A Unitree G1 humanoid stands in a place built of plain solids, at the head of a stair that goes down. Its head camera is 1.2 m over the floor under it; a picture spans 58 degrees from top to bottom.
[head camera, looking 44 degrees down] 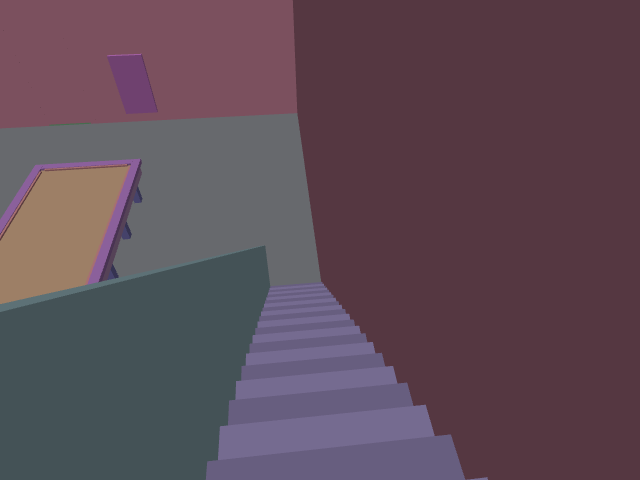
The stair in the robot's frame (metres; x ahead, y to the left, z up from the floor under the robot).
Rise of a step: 0.20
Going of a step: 0.21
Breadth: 0.87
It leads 6 degrees to the left of straight ahead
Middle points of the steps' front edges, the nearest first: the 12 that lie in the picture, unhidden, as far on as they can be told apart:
0.60 -0.04 -0.40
0.80 -0.02 -0.59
1.01 0.00 -0.79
1.21 0.02 -0.99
1.41 0.05 -1.19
1.62 0.07 -1.38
1.82 0.09 -1.58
2.03 0.11 -1.78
2.23 0.13 -1.98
2.44 0.16 -2.18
2.64 0.18 -2.37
2.85 0.20 -2.57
